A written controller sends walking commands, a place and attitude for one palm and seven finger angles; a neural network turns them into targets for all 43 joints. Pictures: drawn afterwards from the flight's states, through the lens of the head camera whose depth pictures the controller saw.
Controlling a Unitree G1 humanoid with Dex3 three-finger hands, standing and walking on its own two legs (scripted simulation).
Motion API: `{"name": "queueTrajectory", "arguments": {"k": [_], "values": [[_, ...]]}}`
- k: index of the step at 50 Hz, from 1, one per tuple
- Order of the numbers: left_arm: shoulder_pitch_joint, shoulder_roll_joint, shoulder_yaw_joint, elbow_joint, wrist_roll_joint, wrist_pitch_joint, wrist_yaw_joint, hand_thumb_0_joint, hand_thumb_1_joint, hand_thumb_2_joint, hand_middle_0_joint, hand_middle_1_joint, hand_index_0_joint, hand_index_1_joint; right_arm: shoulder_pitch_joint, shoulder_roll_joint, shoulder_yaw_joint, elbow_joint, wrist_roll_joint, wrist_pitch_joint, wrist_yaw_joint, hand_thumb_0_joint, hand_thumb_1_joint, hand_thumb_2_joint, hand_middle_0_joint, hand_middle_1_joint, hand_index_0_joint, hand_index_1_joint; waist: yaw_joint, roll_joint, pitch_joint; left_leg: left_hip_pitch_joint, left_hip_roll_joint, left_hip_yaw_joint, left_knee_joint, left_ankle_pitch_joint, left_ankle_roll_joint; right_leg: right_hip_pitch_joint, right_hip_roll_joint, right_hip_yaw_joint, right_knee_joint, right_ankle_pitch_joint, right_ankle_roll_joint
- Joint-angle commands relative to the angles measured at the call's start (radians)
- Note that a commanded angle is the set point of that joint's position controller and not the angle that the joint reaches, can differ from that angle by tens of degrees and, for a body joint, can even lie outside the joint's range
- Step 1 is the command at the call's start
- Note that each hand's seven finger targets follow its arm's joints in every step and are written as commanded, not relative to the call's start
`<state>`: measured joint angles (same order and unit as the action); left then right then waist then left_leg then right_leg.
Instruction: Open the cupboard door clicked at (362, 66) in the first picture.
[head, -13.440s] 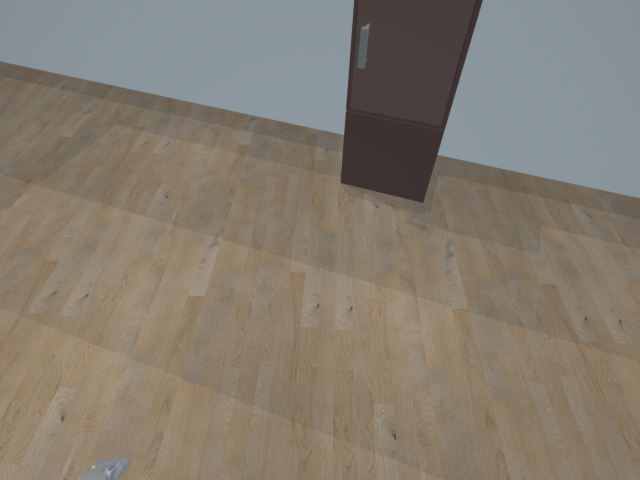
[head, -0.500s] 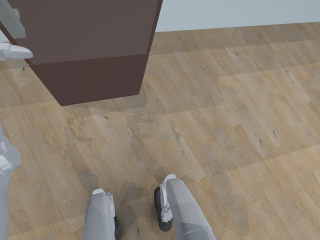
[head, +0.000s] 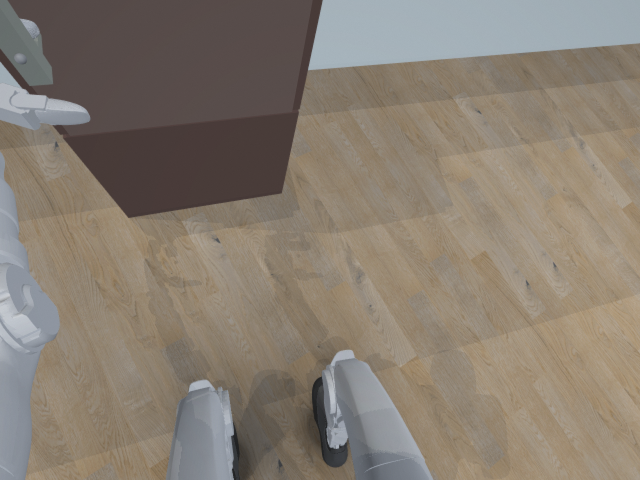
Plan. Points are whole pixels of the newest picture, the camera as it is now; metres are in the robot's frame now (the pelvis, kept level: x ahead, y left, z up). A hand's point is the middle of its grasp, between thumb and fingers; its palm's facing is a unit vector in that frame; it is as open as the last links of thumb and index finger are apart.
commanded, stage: slide the fingers in behind the handle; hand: left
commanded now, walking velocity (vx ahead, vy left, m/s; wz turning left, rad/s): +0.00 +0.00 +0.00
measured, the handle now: (5, 10) +0.62 +0.25 +0.06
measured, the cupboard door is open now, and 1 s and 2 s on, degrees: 0 0 35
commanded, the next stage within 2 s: close the thumb around the handle in 0.20 s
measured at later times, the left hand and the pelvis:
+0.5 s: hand (24, 58) +0.57 +0.23 +0.05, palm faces +0.12 -0.99 -0.02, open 12.9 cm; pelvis +0.00 +0.00 +0.00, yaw +0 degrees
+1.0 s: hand (38, 57) +0.57 +0.22 +0.05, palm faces +0.11 -0.99 -0.01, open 5.7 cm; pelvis +0.00 +0.00 +0.00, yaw +0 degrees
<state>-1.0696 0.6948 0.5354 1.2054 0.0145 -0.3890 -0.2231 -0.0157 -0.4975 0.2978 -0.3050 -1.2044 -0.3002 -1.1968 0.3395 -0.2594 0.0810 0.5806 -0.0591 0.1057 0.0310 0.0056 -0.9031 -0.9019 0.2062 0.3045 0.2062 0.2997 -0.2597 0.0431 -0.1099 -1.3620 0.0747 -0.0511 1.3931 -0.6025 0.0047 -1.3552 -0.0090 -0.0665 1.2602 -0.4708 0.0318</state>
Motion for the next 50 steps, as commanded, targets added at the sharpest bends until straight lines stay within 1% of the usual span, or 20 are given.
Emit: {"name": "queueTrajectory", "arguments": {"k": [1, 3, 7, 8, 11, 14, 15, 16, 17, 23, 26, 28, 31, 33, 35, 40, 44, 46, 47, 50], "values": [[-0.399, 0.301, 0.026, -0.224, -0.016, -0.075, -0.004, 0.0, -0.5, 0.3, -0.3, -1.2, -0.3, -1.2, 0.23, -0.206, -0.07, -0.012, 0.002, 0.001, -0.008, 0.0, -0.9, -0.9, 0.2, 0.3, 0.2, 0.3, 0.009, 0.225, -0.628, 0.456, -0.024, -0.026, -0.151, 0.519, 0.018, 0.334, 0.05, 0.008, -0.105, 0.309, -0.047], [-0.422, 0.273, 0.005, -0.214, -0.022, -0.07, -0.012, 0.0, -0.5, 0.3, -0.3, -1.2, -0.3, -1.2, 0.231, -0.202, -0.071, -0.009, 0.003, -0.001, -0.012, 0.0, -0.9, -0.9, 0.2, 0.3, 0.2, 0.3, -0.009, 0.205, -0.603, 0.439, -0.024, -0.025, -0.151, 0.495, 0.025, 0.33, 0.049, 0.01, -0.109, 0.301, -0.045], [-0.415, 0.306, 0.023, -0.215, -0.028, -0.063, -0.023, 0.0, -0.5, 0.3, -0.3, -1.2, -0.3, -1.2, 0.23, -0.209, -0.069, -0.005, 0.006, -0.003, -0.017, 0.0, -0.9, -0.9, 0.2, 0.3, 0.2, 0.3, 0.002, 0.209, -0.616, 0.427, -0.026, -0.025, -0.155, 0.479, 0.023, 0.346, 0.048, 0.01, -0.111, 0.291, -0.044], [-0.421, 0.263, -0.003, -0.213, -0.03, -0.065, -0.027, 0.0, -0.5, 0.3, -0.3, -1.2, -0.3, -1.2, 0.233, -0.205, -0.071, -0.005, 0.005, -0.006, -0.015, 0.0, -0.9, -0.9, 0.2, 0.3, 0.2, 0.3, -0.004, 0.228, -0.62, 0.449, -0.026, -0.029, -0.154, 0.487, 0.022, 0.316, 0.05, 0.008, -0.107, 0.284, -0.047], [-0.443, 0.256, -0.017, -0.198, -0.029, -0.059, -0.027, 0.0, -0.5, 0.3, -0.3, -1.2, -0.3, -1.2, 0.236, -0.209, -0.07, 0.006, 0.004, -0.007, -0.017, 0.0, -0.9, -0.9, 0.2, 0.3, 0.2, 0.3, -0.015, 0.219, -0.588, 0.452, -0.024, -0.036, -0.157, 0.471, 0.02, 0.284, 0.049, 0.002, -0.115, 0.255, -0.045], [-0.459, 0.24, -0.028, -0.24, -0.028, -0.071, -0.025, 0.0, -0.5, 0.3, -0.3, -1.2, -0.3, -1.2, 0.241, -0.209, -0.075, 0.01, 0.0, -0.011, -0.014, 0.0, -0.9, -0.9, 0.2, 0.3, 0.2, 0.3, -0.007, 0.287, -0.65, 0.532, -0.022, -0.047, -0.156, 0.536, 0.01, 0.254, 0.047, -0.004, -0.104, 0.273, -0.051], [-0.446, 0.228, -0.031, -0.226, -0.029, -0.069, -0.023, 0.0, -0.5, 0.3, -0.3, -1.2, -0.3, -1.2, 0.242, -0.208, -0.077, 0.014, -0.001, -0.01, -0.013, 0.0, -0.9, -0.9, 0.2, 0.3, 0.2, 0.3, -0.006, 0.281, -0.646, 0.549, -0.02, -0.053, -0.156, 0.55, 0.005, 0.239, 0.048, -0.009, -0.104, 0.271, -0.052], [-0.445, 0.204, -0.047, -0.207, -0.031, -0.063, -0.022, 0.0, -0.444, 0.324, -0.304, -1.206, -0.304, -1.206, 0.24, -0.207, -0.075, 0.015, 0.0, -0.01, -0.011, 0.0, -0.9, -0.9, 0.2, 0.3, 0.2, 0.3, -0.013, 0.27, -0.616, 0.532, -0.02, -0.052, -0.158, 0.528, 0.005, 0.227, 0.049, -0.01, -0.108, 0.255, -0.05], [-0.449, 0.224, -0.031, -0.2, -0.032, -0.06, -0.016, 0.0, -0.388, 0.348, -0.308, -1.212, -0.308, -1.212, 0.24, -0.209, -0.074, 0.018, -0.001, -0.009, -0.013, 0.0, -0.9, -0.9, 0.2, 0.3, 0.2, 0.3, -0.014, 0.245, -0.594, 0.511, -0.019, -0.051, -0.159, 0.511, 0.009, 0.237, 0.049, -0.01, -0.11, 0.251, -0.049], [-0.451, 0.244, -0.011, -0.221, -0.014, -0.066, 0.014, 0.0, -0.052, 0.492, -0.332, -1.248, -0.332, -1.248, 0.241, -0.205, -0.073, 0.007, -0.006, -0.008, -0.01, 0.0, -0.9, -0.9, 0.2, 0.3, 0.2, 0.3, -0.002, 0.268, -0.62, 0.524, -0.021, -0.05, -0.161, 0.534, 0.008, 0.24, 0.048, -0.01, -0.101, 0.262, -0.053], [-0.411, 0.281, 0.02, -0.209, -0.013, -0.071, 0.021, 0.0, 0.116, 0.564, -0.344, -1.266, -0.344, -1.266, 0.237, -0.205, -0.068, -0.005, -0.003, -0.004, -0.008, 0.0, -0.9, -0.9, 0.2, 0.3, 0.2, 0.3, 0.01, 0.224, -0.617, 0.47, -0.024, -0.034, -0.159, 0.518, 0.014, 0.31, 0.05, 0.001, -0.109, 0.285, -0.049], [-0.424, 0.288, 0.022, -0.217, -0.013, -0.08, 0.02, 0.0, 0.228, 0.612, -0.352, -1.278, -0.352, -1.278, 0.234, -0.204, -0.067, -0.007, -0.003, -0.005, -0.008, 0.0, -0.9, -0.9, 0.2, 0.3, 0.2, 0.3, 0.004, 0.218, -0.611, 0.455, -0.024, -0.034, -0.159, 0.505, 0.018, 0.315, 0.051, 0.003, -0.105, 0.286, -0.05], [-0.425, 0.284, 0.012, -0.226, -0.007, -0.083, 0.012, 0.0, 0.396, 0.684, -0.364, -1.296, -0.364, -1.296, 0.234, -0.205, -0.07, -0.006, -0.002, -0.004, -0.008, 0.0, -0.9, -0.9, 0.2, 0.3, 0.2, 0.3, 0.006, 0.226, -0.624, 0.464, -0.023, -0.033, -0.16, 0.505, 0.016, 0.317, 0.05, 0.003, -0.106, 0.283, -0.048], [-0.428, 0.253, -0.006, -0.247, -0.016, -0.09, 0.004, 0.0, 0.508, 0.732, -0.372, -1.308, -0.372, -1.308, 0.238, -0.204, -0.074, 0.0, -0.001, -0.006, -0.008, 0.0, -0.9, -0.9, 0.2, 0.3, 0.2, 0.3, 0.003, 0.253, -0.641, 0.519, -0.021, -0.043, -0.164, 0.536, 0.011, 0.289, 0.051, -0.001, -0.104, 0.287, -0.051], [-0.407, 0.231, -0.019, -0.191, -0.026, -0.075, -0.006, 0.0, 0.62, 0.78, -0.38, -1.32, -0.38, -1.32, 0.235, -0.207, -0.073, 0.007, 0.001, -0.004, -0.01, 0.0, -0.9, -0.9, 0.2, 0.3, 0.2, 0.3, -0.008, 0.222, -0.592, 0.494, -0.019, -0.044, -0.168, 0.513, 0.01, 0.27, 0.05, -0.007, -0.113, 0.266, -0.048], [-0.458, 0.226, -0.033, -0.171, -0.022, -0.055, -0.006, 0.0, 0.9, 0.9, -0.4, -1.35, -0.4, -1.35, 0.242, -0.211, -0.07, 0.015, 0.0, -0.006, -0.016, 0.0, -0.9, -0.9, 0.2, 0.3, 0.2, 0.3, -0.02, 0.224, -0.571, 0.48, -0.022, -0.05, -0.165, 0.484, 0.012, 0.232, 0.048, -0.008, -0.11, 0.238, -0.048], [-0.475, 0.243, -0.019, -0.19, -0.016, -0.072, 0.008, 0.0, 0.9, 0.9, -0.4, -1.35, -0.4, -1.35, 0.249, -0.21, -0.072, 0.017, -0.005, -0.01, -0.015, 0.0, -0.9, -0.9, 0.2, 0.3, 0.2, 0.3, -0.018, 0.244, -0.616, 0.509, -0.022, -0.052, -0.153, 0.524, 0.008, 0.232, 0.048, -0.007, -0.101, 0.26, -0.05], [-0.485, 0.263, 0.001, -0.179, -0.017, -0.069, 0.02, 0.0, 0.9, 0.9, -0.4, -1.35, -0.4, -1.35, 0.246, -0.208, -0.07, 0.014, -0.006, -0.009, -0.016, 0.0, -0.9, -0.9, 0.2, 0.3, 0.2, 0.3, -0.018, 0.233, -0.611, 0.47, -0.024, -0.044, -0.144, 0.508, 0.014, 0.254, 0.048, -0.002, -0.099, 0.265, -0.048], [-0.475, 0.292, 0.024, -0.183, -0.013, -0.07, 0.027, 0.0, 0.9, 0.9, -0.4, -1.35, -0.4, -1.35, 0.246, -0.208, -0.067, 0.006, -0.007, -0.008, -0.016, 0.0, -0.9, -0.9, 0.2, 0.3, 0.2, 0.3, -0.004, 0.227, -0.619, 0.447, -0.026, -0.039, -0.143, 0.504, 0.015, 0.288, 0.048, 0.002, -0.097, 0.275, -0.048], [-0.449, 0.306, 0.026, -0.187, 0.01, -0.074, 0.04, 0.0, 0.9, 0.9, -0.4, -1.35, -0.4, -1.35, 0.24, -0.204, -0.065, -0.004, -0.007, -0.003, -0.011, 0.0, -0.9, -0.9, 0.2, 0.3, 0.2, 0.3, 0.009, 0.256, -0.635, 0.463, -0.026, -0.037, -0.141, 0.527, 0.013, 0.285, 0.048, 0.002, -0.088, 0.285, -0.051]]}}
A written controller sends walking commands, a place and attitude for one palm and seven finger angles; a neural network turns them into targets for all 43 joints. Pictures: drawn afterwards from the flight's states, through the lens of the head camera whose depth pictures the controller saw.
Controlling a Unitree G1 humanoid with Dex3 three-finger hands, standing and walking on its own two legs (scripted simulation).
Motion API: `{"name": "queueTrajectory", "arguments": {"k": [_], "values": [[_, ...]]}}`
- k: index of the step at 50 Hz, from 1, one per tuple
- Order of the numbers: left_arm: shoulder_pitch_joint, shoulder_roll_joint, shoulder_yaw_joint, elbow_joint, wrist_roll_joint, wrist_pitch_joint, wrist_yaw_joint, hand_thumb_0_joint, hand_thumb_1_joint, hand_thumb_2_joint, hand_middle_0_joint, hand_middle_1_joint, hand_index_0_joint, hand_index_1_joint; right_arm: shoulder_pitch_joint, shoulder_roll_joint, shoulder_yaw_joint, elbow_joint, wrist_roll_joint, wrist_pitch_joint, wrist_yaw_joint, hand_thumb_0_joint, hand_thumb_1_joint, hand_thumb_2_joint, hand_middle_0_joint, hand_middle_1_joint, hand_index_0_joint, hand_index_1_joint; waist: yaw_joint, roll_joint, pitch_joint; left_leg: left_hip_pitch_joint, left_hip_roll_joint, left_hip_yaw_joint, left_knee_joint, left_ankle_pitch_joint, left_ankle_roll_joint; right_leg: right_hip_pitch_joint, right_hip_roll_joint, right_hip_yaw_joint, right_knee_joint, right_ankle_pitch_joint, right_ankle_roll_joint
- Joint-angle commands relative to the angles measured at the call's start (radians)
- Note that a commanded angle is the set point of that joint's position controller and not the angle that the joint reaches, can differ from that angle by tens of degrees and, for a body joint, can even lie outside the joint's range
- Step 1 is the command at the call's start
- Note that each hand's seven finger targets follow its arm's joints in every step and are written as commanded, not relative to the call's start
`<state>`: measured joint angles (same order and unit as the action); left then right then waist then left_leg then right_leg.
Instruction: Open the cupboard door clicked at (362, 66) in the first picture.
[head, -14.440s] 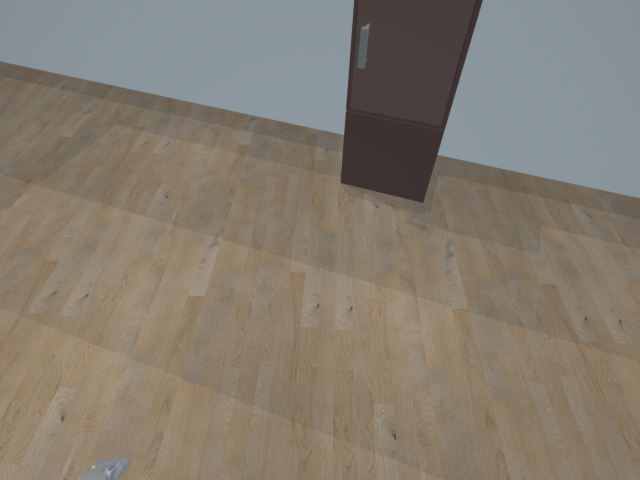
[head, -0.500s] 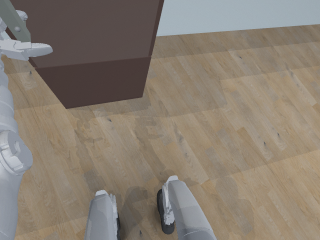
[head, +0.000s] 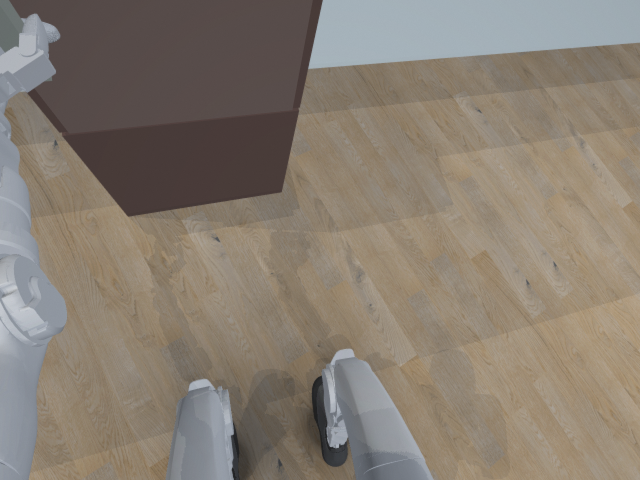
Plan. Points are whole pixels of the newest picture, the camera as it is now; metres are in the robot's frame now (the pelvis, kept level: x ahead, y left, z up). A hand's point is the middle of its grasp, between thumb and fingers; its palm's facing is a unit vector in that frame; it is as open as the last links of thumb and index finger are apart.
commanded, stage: pull the door open along its arc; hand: left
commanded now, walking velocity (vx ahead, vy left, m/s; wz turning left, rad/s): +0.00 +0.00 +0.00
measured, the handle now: (3, 6) +0.62 +0.25 +0.06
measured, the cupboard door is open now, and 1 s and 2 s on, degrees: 0 35 46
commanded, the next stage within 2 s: open thumb and fingers to let go in 1.16 s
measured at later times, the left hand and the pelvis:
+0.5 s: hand (53, 99) +0.52 +0.21 +0.05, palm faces +0.11 -0.99 -0.03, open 6.0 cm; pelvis +0.01 +0.00 +0.02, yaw +0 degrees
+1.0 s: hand (172, 198) +0.41 +0.10 +0.05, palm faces +0.52 -0.85 -0.01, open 6.2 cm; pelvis +0.03 -0.01 +0.04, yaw +3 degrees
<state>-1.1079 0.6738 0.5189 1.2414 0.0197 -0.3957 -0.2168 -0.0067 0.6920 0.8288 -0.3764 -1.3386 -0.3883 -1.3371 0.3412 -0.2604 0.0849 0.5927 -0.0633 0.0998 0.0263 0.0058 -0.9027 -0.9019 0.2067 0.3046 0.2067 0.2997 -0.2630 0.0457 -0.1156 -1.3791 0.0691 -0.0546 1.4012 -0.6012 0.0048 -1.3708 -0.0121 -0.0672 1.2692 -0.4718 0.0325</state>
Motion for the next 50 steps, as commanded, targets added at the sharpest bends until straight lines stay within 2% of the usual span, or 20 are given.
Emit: {"name": "queueTrajectory", "arguments": {"k": [1, 5, 6, 7, 8, 10, 16, 23, 27, 28, 29, 30, 31, 32, 34, 39, 41, 43, 44, 50], "values": [[-0.429, 0.316, 0.028, -0.24, 0.008, -0.069, 0.038, 0.0, 0.9, 0.9, -0.4, -1.35, -0.4, -1.35, 0.235, -0.201, -0.068, -0.019, -0.004, 0.002, -0.004, 0.0, -0.9, -0.9, 0.2, 0.3, 0.2, 0.3, 0.004, 0.25, -0.626, 0.47, -0.019, -0.031, -0.148, 0.518, 0.015, 0.306, 0.051, 0.005, -0.098, 0.289, -0.049], [-0.436, 0.325, 0.023, -0.236, 0.017, -0.064, 0.038, 0.0, 0.9, 0.9, -0.4, -1.35, -0.4, -1.35, 0.23, -0.203, -0.066, -0.022, 0.0, 0.006, -0.005, 0.0, -0.9, -0.9, 0.2, 0.3, 0.2, 0.3, -0.005, 0.226, -0.61, 0.445, -0.019, -0.028, -0.152, 0.478, 0.021, 0.319, 0.052, 0.009, -0.106, 0.271, -0.046], [-0.434, 0.253, -0.022, -0.247, 0.006, -0.061, 0.034, 0.0, 0.9, 0.9, -0.4, -1.35, -0.4, -1.35, 0.231, -0.197, -0.069, -0.023, 0.001, 0.002, -0.001, 0.0, -0.9, -0.9, 0.2, 0.3, 0.2, 0.3, -0.012, 0.235, -0.614, 0.452, -0.023, -0.025, -0.158, 0.467, 0.021, 0.319, 0.053, 0.009, -0.114, 0.265, -0.045], [-0.408, 0.249, -0.013, -0.256, -0.002, -0.062, 0.031, 0.0, 0.9, 0.9, -0.4, -1.35, -0.4, -1.35, 0.234, -0.199, -0.074, -0.021, 0.001, 0.0, -0.002, 0.0, -0.9, -0.9, 0.2, 0.3, 0.2, 0.3, -0.003, 0.214, -0.63, 0.462, -0.02, -0.025, -0.16, 0.471, 0.02, 0.333, 0.053, 0.008, -0.116, 0.271, -0.046], [-0.389, 0.245, -0.012, -0.263, -0.006, -0.067, 0.025, 0.0, 0.9, 0.9, -0.4, -1.35, -0.4, -1.35, 0.233, -0.198, -0.075, -0.024, 0.0, -0.001, -0.002, 0.0, -0.9, -0.9, 0.2, 0.3, 0.2, 0.3, 0.007, 0.238, -0.648, 0.49, -0.021, -0.028, -0.164, 0.494, 0.017, 0.327, 0.052, 0.007, -0.111, 0.28, -0.05], [-0.349, 0.255, 0.007, -0.289, -0.022, -0.068, 0.019, 0.0, 0.9, 0.9, -0.4, -1.35, -0.4, -1.35, 0.232, -0.2, -0.078, -0.025, 0.003, -0.001, -0.001, 0.0, -0.9, -0.9, 0.2, 0.3, 0.2, 0.3, 0.023, 0.224, -0.674, 0.496, -0.021, -0.022, -0.168, 0.506, 0.016, 0.362, 0.053, 0.01, -0.114, 0.304, -0.047], [-0.169, 0.189, 0.005, -0.367, -0.064, -0.074, 0.008, 0.0, 0.9, 0.9, -0.4, -1.35, -0.4, -1.35, 0.21, -0.188, -0.091, -0.044, 0.014, -0.005, 0.005, 0.0, -0.9, -0.9, 0.2, 0.3, 0.2, 0.3, 0.069, 0.183, -0.677, 0.499, -0.028, 0.0, -0.201, 0.519, 0.016, 0.46, 0.054, 0.017, -0.136, 0.36, -0.045], [0.139, -0.005, -0.072, -0.504, -0.126, -0.087, 0.028, 0.0, 0.9, 0.9, -0.4, -1.35, -0.4, -1.35, 0.163, -0.166, -0.115, -0.076, 0.034, -0.023, 0.018, 0.0, -0.9, -0.9, 0.2, 0.3, 0.2, 0.3, 0.114, 0.11, -0.621, 0.525, -0.041, 0.027, -0.255, 0.546, 0.012, 0.533, 0.053, 0.013, -0.171, 0.413, -0.045], [0.283, -0.127, -0.137, -0.604, -0.152, -0.108, 0.059, 0.0, 0.9, 0.9, -0.4, -1.35, -0.4, -1.35, 0.13, -0.149, -0.128, -0.089, 0.042, -0.036, 0.021, 0.0, -0.9, -0.9, 0.2, 0.3, 0.2, 0.3, 0.134, 0.054, -0.561, 0.529, -0.046, 0.042, -0.288, 0.543, 0.006, 0.575, 0.05, 0.009, -0.189, 0.429, -0.042], [0.331, -0.148, 0.004, -0.654, -0.21, -0.102, 0.215, 0.0, 0.9, 0.9, -0.4, -1.35, -0.4, -1.35, 0.118, -0.137, -0.132, -0.118, 0.032, -0.043, 0.019, 0.0, -0.9, -0.9, 0.2, 0.3, 0.2, 0.3, 0.199, 0.123, -0.556, 0.543, -0.047, 0.047, -0.303, 0.585, -0.007, 0.566, 0.045, 0.0, -0.189, 0.433, -0.045], [0.381, -0.277, -0.101, -0.642, -0.194, -0.098, 0.297, 0.0, 0.9, 0.9, -0.4, -1.35, -0.4, -1.35, 0.102, -0.12, -0.127, -0.115, 0.027, -0.051, 0.032, 0.0, -0.9, -0.9, 0.2, 0.3, 0.2, 0.3, 0.173, 0.109, -0.524, 0.547, -0.043, 0.048, -0.308, 0.581, -0.02, 0.538, 0.045, -0.009, -0.19, 0.404, -0.042], [0.392, -0.336, -0.127, -0.654, -0.189, -0.102, 0.355, 0.0, 0.9, 0.9, -0.4, -1.35, -0.4, -1.35, 0.093, -0.115, -0.129, -0.106, 0.028, -0.057, 0.039, 0.0, -0.9, -0.9, 0.2, 0.3, 0.2, 0.3, 0.167, 0.075, -0.49, 0.536, -0.039, 0.049, -0.31, 0.576, -0.026, 0.523, 0.043, -0.014, -0.192, 0.392, -0.043], [0.402, -0.365, -0.142, -0.677, -0.177, -0.11, 0.407, 0.0, 0.9, 0.9, -0.4, -1.35, -0.4, -1.35, 0.092, -0.114, -0.134, -0.102, 0.021, -0.061, 0.042, 0.0, -0.9, -0.9, 0.2, 0.3, 0.2, 0.3, 0.163, 0.032, -0.488, 0.532, -0.037, 0.047, -0.314, 0.573, -0.03, 0.533, 0.044, -0.015, -0.187, 0.391, -0.043], [0.424, -0.394, -0.153, -0.691, -0.161, -0.118, 0.463, 0.0, 0.9, 0.9, -0.4, -1.35, -0.4, -1.35, 0.09, -0.112, -0.137, -0.103, 0.013, -0.065, 0.047, 0.0, -0.9, -0.9, 0.2, 0.3, 0.2, 0.3, 0.169, 0.026, -0.486, 0.531, -0.041, 0.051, -0.32, 0.574, -0.033, 0.55, 0.043, -0.015, -0.187, 0.399, -0.045], [0.423, -0.45, -0.187, -0.728, -0.108, -0.136, 0.579, 0.0, 0.9, 0.9, -0.4, -1.35, -0.4, -1.35, 0.083, -0.101, -0.14, -0.105, -0.004, -0.069, 0.052, 0.0, -0.9, -0.9, 0.2, 0.3, 0.2, 0.3, 0.175, 0.058, -0.494, 0.552, -0.042, 0.058, -0.318, 0.604, -0.04, 0.544, 0.039, -0.012, -0.175, 0.415, -0.05], [0.472, -0.631, -0.35, -0.758, 0.071, -0.147, 0.819, 0.0, 0.9, 0.9, -0.4, -1.35, -0.4, -1.35, 0.049, -0.08, -0.151, -0.095, -0.045, -0.079, 0.068, 0.0, -0.9, -0.9, 0.2, 0.3, 0.2, 0.3, 0.173, 0.029, -0.492, 0.581, -0.039, 0.055, -0.315, 0.627, -0.046, 0.526, 0.032, -0.023, -0.174, 0.412, -0.058], [0.482, -0.683, -0.421, -0.787, 0.126, -0.156, 0.858, 0.0, 0.9, 0.9, -0.4, -1.35, -0.4, -1.35, 0.036, -0.072, -0.158, -0.092, -0.053, -0.083, 0.07, 0.0, -0.9, -0.9, 0.2, 0.3, 0.2, 0.3, 0.17, -0.001, -0.517, 0.587, -0.044, 0.06, -0.314, 0.607, -0.039, 0.556, 0.029, -0.02, -0.182, 0.429, -0.059], [0.506, -0.725, -0.477, -0.791, 0.155, -0.159, 0.875, 0.0, 0.9, 0.9, -0.4, -1.35, -0.4, -1.35, 0.025, -0.067, -0.164, -0.094, -0.059, -0.088, 0.061, 0.0, -0.9, -0.9, 0.2, 0.3, 0.2, 0.3, 0.158, -0.066, -0.526, 0.577, -0.047, 0.06, -0.312, 0.577, -0.03, 0.585, 0.031, -0.019, -0.193, 0.442, -0.059], [0.498, -0.743, -0.503, -0.806, 0.166, -0.163, 0.879, 0.0, 0.9, 0.9, -0.4, -1.35, -0.4, -1.35, 0.01, -0.059, -0.165, -0.089, -0.057, -0.091, 0.057, 0.0, -0.9, -0.9, 0.2, 0.3, 0.2, 0.3, 0.159, -0.07, -0.528, 0.578, -0.047, 0.061, -0.319, 0.555, -0.031, 0.597, 0.028, -0.017, -0.196, 0.436, -0.058], [0.575, -0.835, -0.606, -0.855, 0.175, -0.162, 0.892, 0.0, 0.9, 0.9, -0.4, -1.35, -0.4, -1.35, -0.059, -0.025, -0.157, -0.079, -0.057, -0.121, 0.034, 0.0, -0.9, -0.9, 0.2, 0.3, 0.2, 0.3, 0.181, -0.067, -0.504, 0.562, -0.064, 0.077, -0.34, 0.446, -0.022, 0.644, 0.022, -0.01, -0.23, 0.391, -0.062]]}}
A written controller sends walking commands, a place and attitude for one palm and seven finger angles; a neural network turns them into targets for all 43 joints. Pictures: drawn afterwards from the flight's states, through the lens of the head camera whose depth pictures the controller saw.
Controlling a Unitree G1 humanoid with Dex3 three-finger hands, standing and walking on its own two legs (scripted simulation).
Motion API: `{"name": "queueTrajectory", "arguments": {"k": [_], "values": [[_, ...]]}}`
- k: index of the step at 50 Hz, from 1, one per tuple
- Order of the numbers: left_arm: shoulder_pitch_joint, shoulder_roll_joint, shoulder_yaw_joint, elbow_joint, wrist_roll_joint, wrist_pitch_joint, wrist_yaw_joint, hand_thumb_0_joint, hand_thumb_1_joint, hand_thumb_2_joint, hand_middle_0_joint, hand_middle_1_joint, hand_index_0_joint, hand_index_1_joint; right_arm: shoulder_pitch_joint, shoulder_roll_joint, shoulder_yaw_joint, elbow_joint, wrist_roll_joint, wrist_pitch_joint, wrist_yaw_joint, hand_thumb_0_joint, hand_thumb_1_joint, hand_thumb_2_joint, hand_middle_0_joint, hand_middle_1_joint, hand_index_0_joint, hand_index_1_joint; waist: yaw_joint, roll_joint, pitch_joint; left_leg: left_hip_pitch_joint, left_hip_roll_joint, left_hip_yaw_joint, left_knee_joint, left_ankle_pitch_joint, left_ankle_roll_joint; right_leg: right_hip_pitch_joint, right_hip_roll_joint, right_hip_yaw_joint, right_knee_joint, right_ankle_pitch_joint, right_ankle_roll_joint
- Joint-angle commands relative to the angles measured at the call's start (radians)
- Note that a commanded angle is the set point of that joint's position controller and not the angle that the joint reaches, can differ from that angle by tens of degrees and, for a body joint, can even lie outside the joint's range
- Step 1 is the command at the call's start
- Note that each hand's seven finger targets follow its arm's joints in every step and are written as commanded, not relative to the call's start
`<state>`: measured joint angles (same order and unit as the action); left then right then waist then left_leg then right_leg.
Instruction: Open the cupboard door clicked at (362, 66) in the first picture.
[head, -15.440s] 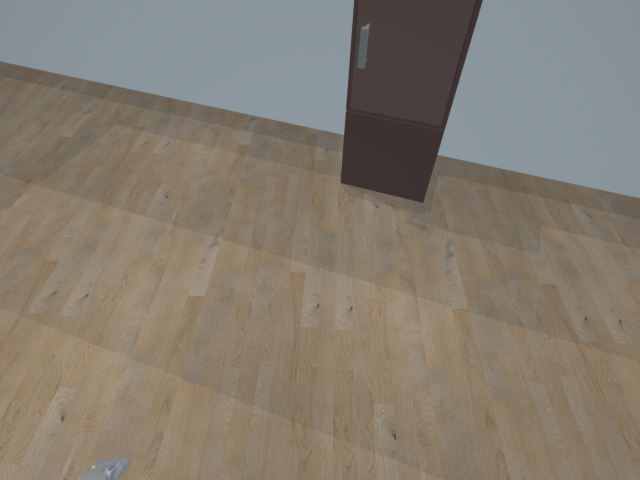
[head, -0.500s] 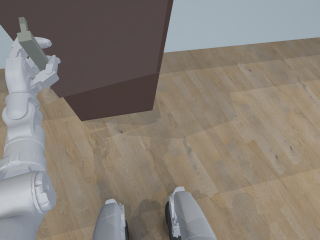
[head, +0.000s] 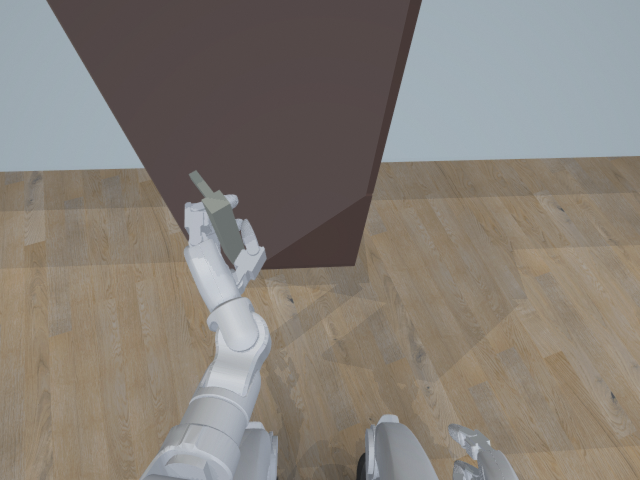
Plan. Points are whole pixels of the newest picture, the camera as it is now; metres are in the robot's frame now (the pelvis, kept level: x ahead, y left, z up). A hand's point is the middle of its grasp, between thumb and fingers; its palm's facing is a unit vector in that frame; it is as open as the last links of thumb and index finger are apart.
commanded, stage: pull the door open along its arc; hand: left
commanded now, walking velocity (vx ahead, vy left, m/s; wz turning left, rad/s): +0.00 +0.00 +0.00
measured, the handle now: (217, 219) +0.43 +0.14 +0.02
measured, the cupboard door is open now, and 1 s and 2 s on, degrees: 35 46 50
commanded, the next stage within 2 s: open thumb and fingers to let go in 0.16 s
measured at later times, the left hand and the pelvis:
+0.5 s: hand (290, 273) +0.36 +0.05 +0.01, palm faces +0.45 -0.89 -0.05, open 7.1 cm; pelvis -0.02 -0.03 -0.01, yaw +2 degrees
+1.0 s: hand (294, 273) +0.36 +0.04 +0.01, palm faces +0.42 -0.91 -0.05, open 14.6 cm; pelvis -0.02 -0.02 +0.00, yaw +1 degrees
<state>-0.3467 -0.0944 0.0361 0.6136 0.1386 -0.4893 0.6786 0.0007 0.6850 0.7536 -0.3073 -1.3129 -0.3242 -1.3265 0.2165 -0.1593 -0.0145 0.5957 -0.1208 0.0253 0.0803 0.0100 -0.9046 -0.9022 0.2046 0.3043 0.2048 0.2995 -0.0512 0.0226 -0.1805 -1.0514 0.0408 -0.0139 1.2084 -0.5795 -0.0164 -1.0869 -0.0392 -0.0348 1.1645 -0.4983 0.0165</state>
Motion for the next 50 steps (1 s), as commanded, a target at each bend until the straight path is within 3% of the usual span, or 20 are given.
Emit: {"name": "queueTrajectory", "arguments": {"k": [1, 4, 6, 8, 12, 13, 14, 15, 17, 19, 23, 26, 29, 33, 35, 38, 42, 43, 47, 50], "values": [[-0.164, -0.091, -0.146, -0.232, 0.053, -0.064, -0.004, 0.0, 0.9, 0.9, -0.4, -1.35, -0.4, -1.35, 0.054, -0.12, -0.053, -0.082, 0.002, -0.054, -0.021, 0.0, -0.9, -0.9, 0.2, 0.3, 0.2, 0.3, -0.027, -0.039, -0.421, 0.23, -0.039, 0.039, -0.15, 0.411, -0.001, 0.362, 0.049, -0.042, -0.132, 0.409, -0.047], [-0.114, -0.126, -0.186, -0.25, 0.061, -0.052, 0.002, 0.0, 0.9, 0.9, -0.4, -1.35, -0.4, -1.35, 0.028, -0.111, -0.049, -0.08, -0.002, -0.075, -0.028, 0.0, -0.9, -0.9, 0.2, 0.3, 0.2, 0.3, -0.022, -0.062, -0.402, 0.22, -0.041, 0.036, -0.151, 0.395, 0.001, 0.365, 0.047, -0.042, -0.142, 0.395, -0.05], [-0.021, -0.15, -0.204, -0.258, 0.063, -0.04, 0.002, 0.0, 0.9, 0.9, -0.4, -1.35, -0.4, -1.35, 0.011, -0.1, -0.042, -0.086, 0.0, -0.089, -0.027, 0.0, -0.9, -0.9, 0.2, 0.3, 0.2, 0.3, 0.001, -0.066, -0.394, 0.218, -0.047, 0.04, -0.158, 0.388, 0.0, 0.384, 0.045, -0.043, -0.148, 0.393, -0.054], [0.022, -0.132, -0.198, -0.285, 0.077, -0.031, 0.008, 0.0, 0.9, 0.9, -0.4, -1.35, -0.4, -1.35, -0.006, -0.099, -0.04, -0.094, -0.001, -0.101, -0.031, 0.0, -0.9, -0.9, 0.2, 0.3, 0.2, 0.3, 0.017, -0.062, -0.393, 0.208, -0.05, 0.035, -0.156, 0.392, -0.001, 0.395, 0.044, -0.039, -0.144, 0.399, -0.058], [-0.138, -0.103, -0.154, -0.241, 0.073, -0.025, 0.044, 0.0, 0.9, 0.9, -0.4, -1.35, -0.4, -1.35, -0.029, -0.093, -0.03, -0.058, -0.005, -0.116, -0.044, 0.0, -0.9, -0.9, 0.2, 0.3, 0.2, 0.3, -0.014, -0.078, -0.31, 0.157, -0.055, 0.03, -0.137, 0.293, 0.001, 0.332, 0.03, -0.019, -0.159, 0.301, -0.045], [-0.228, -0.042, -0.099, -0.23, 0.074, -0.031, 0.059, 0.0, 0.9, 0.9, -0.4, -1.35, -0.4, -1.35, -0.033, -0.099, -0.028, -0.051, -0.005, -0.116, -0.054, 0.0, -0.9, -0.9, 0.2, 0.3, 0.2, 0.3, -0.024, -0.091, -0.294, 0.13, -0.057, 0.022, -0.13, 0.265, 0.005, 0.32, 0.026, -0.008, -0.164, 0.267, -0.041], [-0.219, -0.046, -0.085, -0.211, 0.069, -0.035, 0.065, 0.0, 0.83, 0.87, -0.395, -1.342, -0.395, -1.342, -0.043, -0.096, -0.03, -0.047, -0.006, -0.116, -0.057, 0.0, -0.9, -0.9, 0.2, 0.3, 0.2, 0.3, -0.014, -0.091, -0.313, 0.126, -0.059, 0.024, -0.131, 0.243, 0.005, 0.326, 0.025, 0.0, -0.165, 0.233, -0.04], [-0.23, -0.062, -0.097, -0.187, 0.068, -0.036, 0.066, 0.0, 0.76, 0.84, -0.39, -1.335, -0.39, -1.335, -0.051, -0.092, -0.027, -0.043, -0.007, -0.12, -0.059, 0.0, -0.9, -0.9, 0.2, 0.3, 0.2, 0.3, -0.024, -0.092, -0.31, 0.123, -0.061, 0.029, -0.124, 0.233, 0.007, 0.319, 0.022, 0.005, -0.17, 0.225, -0.037], [-0.233, -0.066, -0.09, -0.174, 0.063, -0.042, 0.066, 0.0, 0.62, 0.78, -0.38, -1.32, -0.38, -1.32, -0.048, -0.092, -0.03, -0.043, -0.012, -0.126, -0.061, 0.0, -0.9, -0.9, 0.2, 0.3, 0.2, 0.3, -0.021, -0.106, -0.341, 0.118, -0.064, 0.034, -0.118, 0.234, 0.008, 0.339, 0.018, 0.012, -0.17, 0.233, -0.033], [-0.226, -0.051, -0.079, -0.182, 0.066, -0.048, 0.061, 0.0, 0.48, 0.72, -0.37, -1.305, -0.37, -1.305, -0.043, -0.09, -0.034, -0.048, -0.014, -0.126, -0.063, 0.0, -0.9, -0.9, 0.2, 0.3, 0.2, 0.3, -0.008, -0.087, -0.398, 0.125, -0.065, 0.042, -0.112, 0.26, 0.009, 0.367, 0.016, 0.016, -0.16, 0.273, -0.033], [-0.221, -0.054, -0.092, -0.191, 0.06, -0.048, 0.042, 0.0, 0.2, 0.6, -0.35, -1.275, -0.35, -1.275, -0.031, -0.096, -0.04, -0.056, -0.013, -0.122, -0.064, 0.0, -0.9, -0.9, 0.2, 0.3, 0.2, 0.3, -0.012, -0.107, -0.428, 0.112, -0.065, 0.039, -0.105, 0.273, 0.009, 0.398, 0.016, 0.022, -0.154, 0.311, -0.03], [-0.264, -0.055, -0.095, -0.186, 0.045, -0.045, 0.039, 0.0, -0.01, 0.51, -0.335, -1.253, -0.335, -1.253, -0.028, -0.097, -0.041, -0.048, -0.009, -0.118, -0.068, 0.0, -0.9, -0.9, 0.2, 0.3, 0.2, 0.3, -0.032, -0.132, -0.402, 0.103, -0.062, 0.038, -0.104, 0.247, 0.01, 0.392, 0.012, 0.031, -0.169, 0.284, -0.022], [-0.278, -0.052, -0.092, -0.188, 0.039, -0.045, 0.041, 0.0, -0.22, 0.42, -0.32, -1.23, -0.32, -1.23, -0.03, -0.1, -0.04, -0.049, -0.009, -0.12, -0.07, 0.0, -0.9, -0.9, 0.2, 0.3, 0.2, 0.3, -0.026, -0.109, -0.407, 0.1, -0.064, 0.038, -0.109, 0.235, 0.012, 0.383, 0.014, 0.031, -0.17, 0.257, -0.024], [-0.29, -0.043, -0.085, -0.152, 0.047, -0.045, 0.043, 0.0, -0.5, 0.3, -0.3, -1.2, -0.3, -1.2, -0.022, -0.105, -0.04, -0.042, -0.011, -0.122, -0.071, 0.0, -0.9, -0.9, 0.2, 0.3, 0.2, 0.3, -0.029, -0.122, -0.368, 0.087, -0.063, 0.031, -0.114, 0.217, 0.012, 0.358, 0.017, 0.025, -0.174, 0.222, -0.028], [-0.29, -0.045, -0.088, -0.165, 0.054, -0.052, 0.049, 0.0, -0.5, 0.3, -0.3, -1.2, -0.3, -1.2, -0.017, -0.104, -0.042, -0.041, -0.013, -0.122, -0.069, 0.0, -0.9, -0.9, 0.2, 0.3, 0.2, 0.3, -0.022, -0.106, -0.391, 0.104, -0.062, 0.035, -0.119, 0.228, 0.011, 0.362, 0.018, 0.02, -0.167, 0.231, -0.031], [-0.285, -0.056, -0.099, -0.162, 0.066, -0.049, 0.052, 0.0, -0.5, 0.3, -0.275, -1.05, -0.275, -1.05, -0.009, -0.106, -0.044, -0.041, -0.016, -0.124, -0.066, 0.0, -0.9, -0.9, 0.2, 0.3, 0.2, 0.3, -0.025, -0.084, -0.402, 0.12, -0.06, 0.034, -0.119, 0.253, 0.011, 0.347, 0.023, 0.006, -0.156, 0.255, -0.036], [-0.307, -0.072, -0.107, -0.154, 0.064, -0.046, 0.058, 0.0, -0.5, 0.3, -0.242, -0.85, -0.242, -0.85, -0.004, -0.107, -0.045, -0.033, -0.016, -0.126, -0.063, 0.0, -0.9, -0.9, 0.2, 0.3, 0.2, 0.3, -0.031, -0.1, -0.385, 0.122, -0.058, 0.035, -0.124, 0.239, 0.01, 0.332, 0.025, 0.0, -0.16, 0.23, -0.037], [-0.303, -0.074, -0.108, -0.152, 0.07, -0.044, 0.059, 0.0, -0.5, 0.3, -0.233, -0.8, -0.233, -0.8, -0.006, -0.108, -0.045, -0.037, -0.017, -0.127, -0.063, 0.0, -0.9, -0.9, 0.2, 0.3, 0.2, 0.3, -0.026, -0.076, -0.382, 0.126, -0.058, 0.032, -0.128, 0.241, 0.009, 0.321, 0.027, -0.007, -0.156, 0.224, -0.04], [-0.312, -0.074, -0.102, -0.148, 0.066, -0.042, 0.068, 0.0, -0.5, 0.3, -0.2, -0.6, -0.2, -0.6, -0.003, -0.107, -0.044, -0.03, -0.018, -0.13, -0.061, 0.0, -0.9, -0.9, 0.2, 0.3, 0.2, 0.3, -0.031, -0.096, -0.391, 0.136, -0.056, 0.033, -0.129, 0.245, 0.009, 0.322, 0.029, -0.011, -0.156, 0.224, -0.04], [-0.3, -0.086, -0.108, -0.15, 0.073, -0.038, 0.072, 0.0, -0.5, 0.3, -0.175, -0.45, -0.175, -0.45, -0.001, -0.105, -0.044, -0.033, -0.021, -0.131, -0.058, 0.0, -0.9, -0.9, 0.2, 0.3, 0.2, 0.3, -0.02, -0.067, -0.404, 0.151, -0.054, 0.032, -0.131, 0.268, 0.006, 0.311, 0.031, -0.021, -0.139, 0.24, -0.045]]}}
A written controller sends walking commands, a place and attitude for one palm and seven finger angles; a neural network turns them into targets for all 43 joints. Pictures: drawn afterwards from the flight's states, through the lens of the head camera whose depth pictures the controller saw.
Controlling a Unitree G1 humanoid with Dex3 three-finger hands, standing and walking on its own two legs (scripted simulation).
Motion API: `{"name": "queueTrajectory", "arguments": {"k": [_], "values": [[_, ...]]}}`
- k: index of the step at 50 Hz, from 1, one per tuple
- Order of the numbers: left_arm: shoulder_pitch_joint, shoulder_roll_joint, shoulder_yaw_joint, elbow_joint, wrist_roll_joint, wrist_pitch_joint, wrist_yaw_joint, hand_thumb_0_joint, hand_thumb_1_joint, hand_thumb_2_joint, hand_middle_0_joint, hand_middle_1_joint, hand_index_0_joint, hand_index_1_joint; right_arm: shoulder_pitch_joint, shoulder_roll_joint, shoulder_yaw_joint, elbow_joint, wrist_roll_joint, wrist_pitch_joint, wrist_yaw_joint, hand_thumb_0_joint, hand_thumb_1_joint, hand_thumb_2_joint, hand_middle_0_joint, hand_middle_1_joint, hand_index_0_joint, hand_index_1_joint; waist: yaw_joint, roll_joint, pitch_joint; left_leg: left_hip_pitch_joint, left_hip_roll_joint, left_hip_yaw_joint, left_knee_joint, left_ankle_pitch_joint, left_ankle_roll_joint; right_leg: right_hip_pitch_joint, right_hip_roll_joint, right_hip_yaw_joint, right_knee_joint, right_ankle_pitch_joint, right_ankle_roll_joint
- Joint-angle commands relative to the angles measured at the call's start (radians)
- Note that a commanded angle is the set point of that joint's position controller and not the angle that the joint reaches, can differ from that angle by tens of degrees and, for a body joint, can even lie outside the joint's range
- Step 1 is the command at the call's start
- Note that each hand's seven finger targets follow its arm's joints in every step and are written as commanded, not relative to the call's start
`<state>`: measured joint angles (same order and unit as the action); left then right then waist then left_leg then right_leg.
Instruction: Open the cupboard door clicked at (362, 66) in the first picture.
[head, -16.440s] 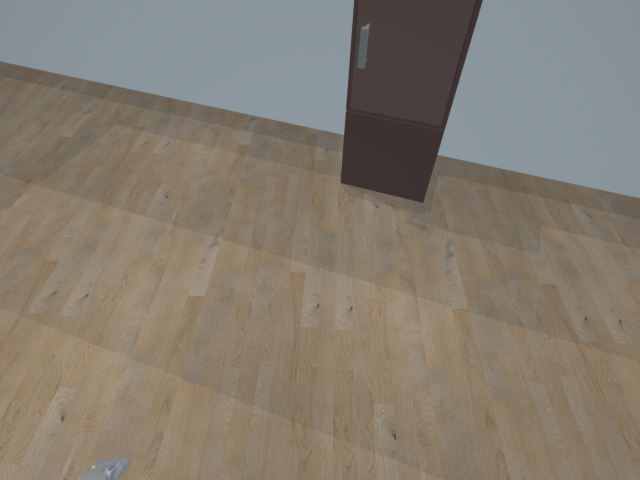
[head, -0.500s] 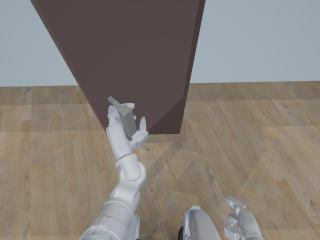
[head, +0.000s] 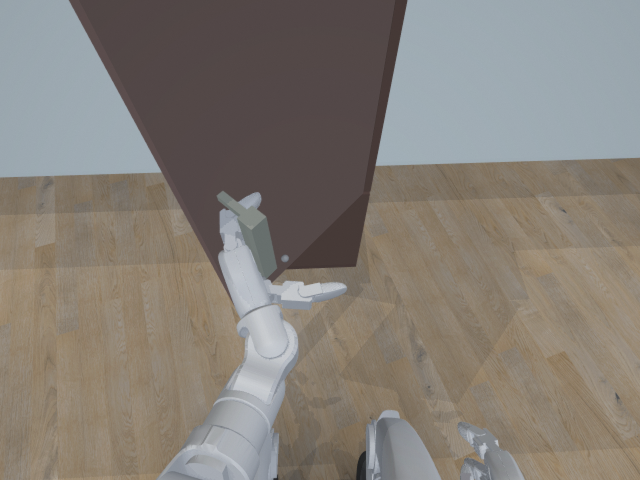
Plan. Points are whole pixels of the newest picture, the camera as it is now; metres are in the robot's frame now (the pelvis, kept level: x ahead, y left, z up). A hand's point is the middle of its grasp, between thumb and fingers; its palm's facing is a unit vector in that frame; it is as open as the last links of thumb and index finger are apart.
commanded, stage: open thumb and fingers to let go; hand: left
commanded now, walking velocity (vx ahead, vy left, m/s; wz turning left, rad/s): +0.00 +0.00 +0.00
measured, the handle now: (247, 236) +0.41 +0.10 +0.02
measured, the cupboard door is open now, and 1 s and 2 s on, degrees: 46 50 50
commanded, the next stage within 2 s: slide the hand sideways off the handle in 0.08 s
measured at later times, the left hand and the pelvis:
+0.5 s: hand (288, 285) +0.34 +0.04 +0.02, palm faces -0.05 -1.00 +0.04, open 16.2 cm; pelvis -0.01 +0.02 +0.00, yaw +0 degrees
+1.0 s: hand (256, 328) +0.29 +0.08 +0.02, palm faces -0.02 -1.00 -0.01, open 16.3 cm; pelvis +0.00 +0.01 -0.01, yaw +1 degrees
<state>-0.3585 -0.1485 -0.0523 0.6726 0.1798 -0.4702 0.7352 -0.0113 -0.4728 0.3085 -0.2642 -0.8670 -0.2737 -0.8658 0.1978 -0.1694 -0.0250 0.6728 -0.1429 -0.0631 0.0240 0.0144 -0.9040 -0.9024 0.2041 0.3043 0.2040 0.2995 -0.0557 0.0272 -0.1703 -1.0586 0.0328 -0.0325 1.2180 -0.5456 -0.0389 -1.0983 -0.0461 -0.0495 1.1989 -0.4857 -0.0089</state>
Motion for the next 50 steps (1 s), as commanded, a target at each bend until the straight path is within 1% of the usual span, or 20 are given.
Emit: {"name": "queueTrajectory", "arguments": {"k": [1, 3, 9, 10, 11, 12, 13, 15, 17, 19, 21, 23, 25, 28, 33, 34, 38, 40, 42, 50], "values": [[-0.291, -0.042, -0.027, -0.214, 0.033, -0.055, 0.017, 0.0, -0.5, 0.3, -0.167, -0.4, -0.167, -0.4, 0.023, -0.095, -0.032, -0.111, 0.0, -0.043, 0.0, 0.0, -0.9, -0.9, 0.2, 0.3, 0.2, 0.3, -0.018, -0.07, -0.408, 0.164, -0.045, 0.048, -0.142, 0.245, 0.027, 0.317, 0.039, -0.013, -0.17, 0.235, -0.021], [-0.286, -0.04, -0.021, -0.21, 0.034, -0.051, 0.018, 0.0, -0.5, 0.3, -0.15, -0.3, -0.15, -0.3, 0.017, -0.097, -0.033, -0.114, 0.002, -0.045, 0.001, 0.0, -0.9, -0.9, 0.2, 0.3, 0.2, 0.3, -0.02, -0.081, -0.4, 0.165, -0.042, 0.041, -0.143, 0.241, 0.027, 0.303, 0.042, -0.017, -0.169, 0.218, -0.022], [-0.314, -0.081, -0.052, -0.201, 0.042, -0.044, 0.026, 0.0, -0.5, 0.3, -0.15, -0.3, -0.15, -0.3, 0.007, -0.096, -0.03, -0.114, 0.001, -0.049, 0.007, 0.0, -0.9, -0.9, 0.2, 0.3, 0.2, 0.3, -0.023, -0.066, -0.377, 0.17, -0.04, 0.035, -0.148, 0.224, 0.023, 0.263, 0.043, -0.029, -0.157, 0.182, -0.026], [-0.29, -0.016, -0.298, -0.229, 0.162, -0.08, -0.175, 0.0, -0.5, 0.3, -0.15, -0.3, -0.15, -0.3, 0.057, -0.138, -0.044, -0.091, 0.007, -0.032, 0.004, 0.0, -0.9, -0.9, 0.2, 0.3, 0.2, 0.3, -0.118, -0.109, -0.366, 0.198, -0.035, 0.036, -0.102, 0.217, 0.043, 0.235, 0.025, 0.002, -0.151, 0.23, -0.022], [-0.353, 0.029, -0.248, -0.286, 0.122, -0.128, -0.268, 0.0, -0.5, 0.3, -0.15, -0.3, -0.15, -0.3, 0.076, -0.131, -0.052, -0.112, 0.018, -0.03, 0.004, 0.0, -0.9, -0.9, 0.2, 0.3, 0.2, 0.3, -0.101, -0.078, -0.406, 0.187, -0.043, 0.034, -0.091, 0.231, 0.048, 0.264, 0.016, 0.009, -0.135, 0.271, -0.028], [-0.34, 0.073, -0.224, -0.306, 0.112, -0.158, -0.327, 0.0, -0.5, 0.3, -0.15, -0.3, -0.15, -0.3, 0.075, -0.134, -0.055, -0.12, 0.02, -0.028, 0.001, 0.0, -0.9, -0.9, 0.2, 0.3, 0.2, 0.3, -0.077, -0.074, -0.457, 0.189, -0.049, 0.037, -0.087, 0.245, 0.051, 0.302, 0.015, 0.018, -0.118, 0.306, -0.029], [-0.346, 0.086, -0.235, -0.351, 0.093, -0.177, -0.381, 0.0, -0.5, 0.3, -0.15, -0.3, -0.15, -0.3, 0.07, -0.138, -0.051, -0.137, 0.026, -0.028, 0.001, 0.0, -0.9, -0.9, 0.2, 0.3, 0.2, 0.3, -0.074, -0.027, -0.478, 0.205, -0.05, 0.032, -0.085, 0.257, 0.05, 0.295, 0.014, 0.017, -0.101, 0.318, -0.033], [-0.329, 0.082, -0.247, -0.34, 0.013, -0.193, -0.508, 0.0, -0.5, 0.3, -0.15, -0.3, -0.15, -0.3, 0.059, -0.14, -0.045, -0.146, 0.05, -0.022, -0.001, 0.0, -0.9, -0.9, 0.2, 0.3, 0.2, 0.3, -0.078, -0.018, -0.424, 0.219, -0.049, 0.026, -0.099, 0.214, 0.049, 0.266, 0.014, 0.01, -0.117, 0.266, -0.034], [-0.3, 0.041, -0.221, -0.339, -0.113, -0.169, -0.561, 0.0, -0.5, 0.3, -0.15, -0.3, -0.15, -0.3, 0.04, -0.145, -0.037, -0.177, 0.076, -0.021, -0.005, 0.0, -0.9, -0.9, 0.2, 0.3, 0.2, 0.3, -0.063, -0.007, -0.38, 0.229, -0.049, 0.018, -0.136, 0.168, 0.042, 0.25, 0.026, -0.004, -0.14, 0.186, -0.034], [-0.219, 0.004, -0.185, -0.315, -0.215, -0.115, -0.569, 0.0, -0.5, 0.3, -0.15, -0.3, -0.15, -0.3, 0.022, -0.151, -0.028, -0.201, 0.099, -0.016, -0.006, 0.0, -0.9, -0.9, 0.2, 0.3, 0.2, 0.3, -0.037, -0.023, -0.348, 0.255, -0.046, 0.006, -0.179, 0.163, 0.033, 0.235, 0.037, -0.026, -0.148, 0.147, -0.036], [-0.171, 0.014, -0.142, -0.313, -0.252, -0.077, -0.546, 0.0, -0.5, 0.3, -0.15, -0.3, -0.15, -0.3, 0.023, -0.158, -0.025, -0.218, 0.105, -0.007, -0.002, 0.0, -0.9, -0.9, 0.2, 0.3, 0.2, 0.3, -0.021, -0.075, -0.327, 0.236, -0.05, 0.003, -0.193, 0.172, 0.033, 0.258, 0.041, -0.034, -0.149, 0.149, -0.031], [-0.119, 0.046, -0.121, -0.324, -0.22, -0.073, -0.51, 0.0, -0.5, 0.3, -0.15, -0.3, -0.15, -0.3, 0.031, -0.16, -0.024, -0.235, 0.097, -0.003, 0.004, 0.0, -0.9, -0.9, 0.2, 0.3, 0.2, 0.3, -0.002, -0.107, -0.335, 0.207, -0.051, 0.003, -0.184, 0.203, 0.035, 0.267, 0.04, -0.033, -0.128, 0.167, -0.03], [-0.08, 0.071, -0.117, -0.354, -0.157, -0.1, -0.477, 0.0, -0.5, 0.3, -0.15, -0.3, -0.15, -0.3, 0.048, -0.156, -0.031, -0.241, 0.082, 0.005, 0.018, 0.0, -0.9, -0.9, 0.2, 0.3, 0.2, 0.3, 0.005, -0.119, -0.364, 0.195, -0.05, 0.013, -0.154, 0.241, 0.037, 0.266, 0.036, -0.023, -0.103, 0.207, -0.028], [-0.013, 0.094, -0.13, -0.376, -0.063, -0.139, -0.445, 0.0, -0.5, 0.3, -0.15, -0.3, -0.15, -0.3, 0.043, -0.153, -0.036, -0.254, 0.074, 0.014, 0.036, 0.0, -0.9, -0.9, 0.2, 0.3, 0.2, 0.3, 0.021, -0.105, -0.352, 0.159, -0.051, 0.017, -0.129, 0.236, 0.039, 0.249, 0.035, -0.01, -0.081, 0.202, -0.036], [0.063, 0.129, -0.106, -0.435, -0.086, -0.135, -0.476, 0.0, -0.5, 0.3, -0.15, -0.3, -0.15, -0.3, 0.018, -0.154, -0.035, -0.28, 0.083, 0.026, 0.03, 0.0, -0.9, -0.9, 0.2, 0.3, 0.2, 0.3, 0.035, -0.094, -0.345, 0.146, -0.056, 0.035, -0.14, 0.164, 0.042, 0.288, 0.035, 0.005, -0.12, 0.152, -0.037], [0.068, 0.11, -0.133, -0.463, -0.098, -0.128, -0.492, 0.0, -0.5, 0.3, -0.15, -0.3, -0.15, -0.3, 0.005, -0.15, -0.031, -0.287, 0.088, 0.027, 0.027, 0.0, -0.9, -0.9, 0.2, 0.3, 0.2, 0.3, 0.032, -0.063, -0.336, 0.153, -0.058, 0.04, -0.145, 0.156, 0.042, 0.289, 0.034, 0.009, -0.128, 0.15, -0.036], [0.14, 0.133, -0.122, -0.582, -0.153, -0.111, -0.538, 0.0, -0.5, 0.3, -0.15, -0.3, -0.15, -0.3, -0.001, -0.147, -0.028, -0.302, 0.099, 0.022, 0.01, 0.0, -0.9, -0.9, 0.2, 0.3, 0.2, 0.3, 0.033, -0.092, -0.373, 0.174, -0.056, 0.037, -0.138, 0.195, 0.046, 0.336, 0.034, 0.013, -0.13, 0.204, -0.03], [0.172, 0.139, -0.119, -0.59, -0.173, -0.112, -0.563, 0.0, -0.5, 0.3, -0.15, -0.3, -0.15, -0.3, -0.005, -0.146, -0.026, -0.294, 0.103, 0.018, 0.001, 0.0, -0.9, -0.9, 0.2, 0.3, 0.2, 0.3, 0.026, -0.101, -0.337, 0.164, -0.055, 0.03, -0.134, 0.183, 0.044, 0.324, 0.032, 0.011, -0.127, 0.197, -0.025], [0.164, 0.142, -0.133, -0.618, -0.177, -0.118, -0.579, 0.0, -0.5, 0.3, -0.15, -0.3, -0.15, -0.3, -0.009, -0.146, -0.023, -0.292, 0.102, 0.011, -0.004, 0.0, -0.9, -0.9, 0.2, 0.3, 0.2, 0.3, 0.015, -0.107, -0.315, 0.149, -0.057, 0.023, -0.123, 0.171, 0.047, 0.306, 0.029, 0.012, -0.124, 0.184, -0.022], [0.31, 0.202, -0.089, -0.629, -0.179, -0.091, -0.646, 0.0, -0.5, 0.3, -0.15, -0.3, -0.15, -0.3, -0.023, -0.149, -0.023, -0.311, 0.107, 0.003, -0.011, 0.0, -0.9, -0.9, 0.2, 0.3, 0.2, 0.3, 0.04, -0.084, -0.286, 0.122, -0.065, 0.025, -0.102, 0.161, 0.045, 0.283, 0.026, 0.017, -0.103, 0.172, -0.024]]}}
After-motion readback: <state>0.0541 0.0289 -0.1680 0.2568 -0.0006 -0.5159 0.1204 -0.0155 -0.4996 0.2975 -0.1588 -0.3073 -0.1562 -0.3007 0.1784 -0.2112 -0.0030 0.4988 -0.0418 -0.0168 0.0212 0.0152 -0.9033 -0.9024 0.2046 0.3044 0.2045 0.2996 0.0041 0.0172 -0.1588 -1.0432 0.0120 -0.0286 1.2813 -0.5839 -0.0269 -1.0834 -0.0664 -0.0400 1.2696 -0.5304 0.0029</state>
